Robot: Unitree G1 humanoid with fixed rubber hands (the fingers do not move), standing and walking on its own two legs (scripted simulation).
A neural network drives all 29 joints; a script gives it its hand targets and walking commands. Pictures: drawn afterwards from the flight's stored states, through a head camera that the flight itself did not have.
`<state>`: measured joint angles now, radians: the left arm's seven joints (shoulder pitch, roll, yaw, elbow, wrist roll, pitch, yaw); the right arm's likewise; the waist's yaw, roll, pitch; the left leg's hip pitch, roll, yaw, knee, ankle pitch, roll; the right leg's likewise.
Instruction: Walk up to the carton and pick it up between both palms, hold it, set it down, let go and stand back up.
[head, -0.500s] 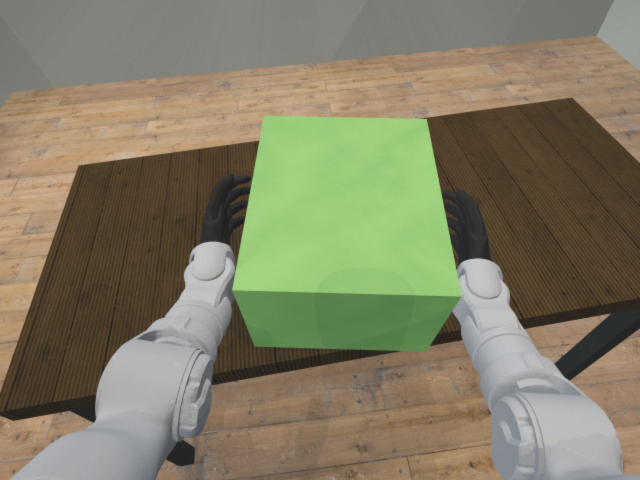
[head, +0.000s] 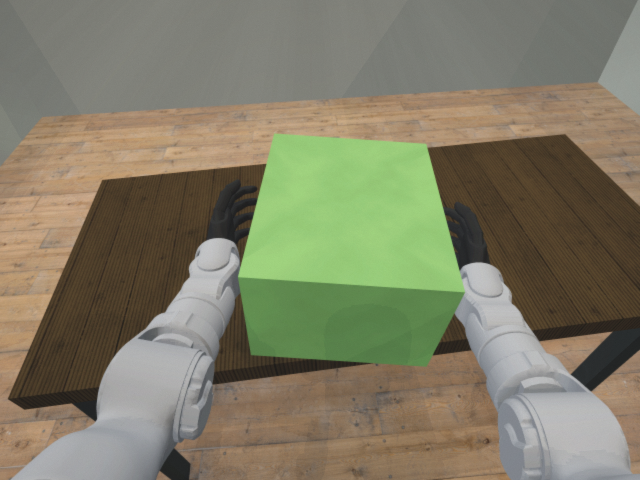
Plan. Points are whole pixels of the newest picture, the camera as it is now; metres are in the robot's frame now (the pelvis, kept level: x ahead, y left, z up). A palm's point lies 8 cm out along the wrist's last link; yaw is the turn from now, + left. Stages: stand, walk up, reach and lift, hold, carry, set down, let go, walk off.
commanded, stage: reach and lift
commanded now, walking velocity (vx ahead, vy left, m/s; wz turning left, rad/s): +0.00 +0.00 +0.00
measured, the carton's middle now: (344, 241) +0.44 -0.01 +0.05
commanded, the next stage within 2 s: hold in 1.48 s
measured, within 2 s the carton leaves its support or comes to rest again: neither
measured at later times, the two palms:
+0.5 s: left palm (200, 217) +0.39 +0.17 +0.16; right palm (475, 221) +0.38 -0.16 +0.14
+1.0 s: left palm (191, 224) +0.36 +0.17 +0.17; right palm (486, 239) +0.34 -0.16 +0.15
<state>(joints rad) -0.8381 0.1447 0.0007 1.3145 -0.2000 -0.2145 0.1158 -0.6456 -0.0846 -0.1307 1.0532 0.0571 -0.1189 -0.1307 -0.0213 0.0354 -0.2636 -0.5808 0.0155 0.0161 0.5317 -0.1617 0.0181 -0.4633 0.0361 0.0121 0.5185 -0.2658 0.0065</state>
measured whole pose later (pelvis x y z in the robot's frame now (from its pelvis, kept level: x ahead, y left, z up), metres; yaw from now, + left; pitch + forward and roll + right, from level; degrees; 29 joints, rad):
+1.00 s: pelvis -0.03 +0.00 +0.01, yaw +0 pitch +2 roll -1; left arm -0.79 0.17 0.00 0.82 -0.05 0.38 0.15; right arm -0.66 -0.14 -0.06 0.76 0.20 0.32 -0.15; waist 0.01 -0.02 -0.18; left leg -0.36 0.01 0.01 0.39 -0.06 0.02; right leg -0.27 0.03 0.01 0.42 -0.19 0.01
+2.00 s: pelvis -0.02 +0.00 +0.01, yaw +1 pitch +0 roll -1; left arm -0.62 0.12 0.12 0.38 0.09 0.62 0.08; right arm -0.60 -0.15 -0.02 0.49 0.27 0.48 -0.20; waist -0.05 0.00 -0.19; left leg -0.29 0.01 0.01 0.37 -0.09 0.01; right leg -0.17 0.03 0.01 0.36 -0.19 -0.01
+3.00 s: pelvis -0.01 -0.01 +0.02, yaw +1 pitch +0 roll -1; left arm -0.60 0.10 0.14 0.32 0.11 0.67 0.07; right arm -0.62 -0.15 -0.02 0.48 0.28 0.51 -0.20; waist -0.05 0.00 -0.18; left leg -0.27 0.01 0.01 0.35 -0.09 0.01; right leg -0.15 0.03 0.01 0.35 -0.19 -0.01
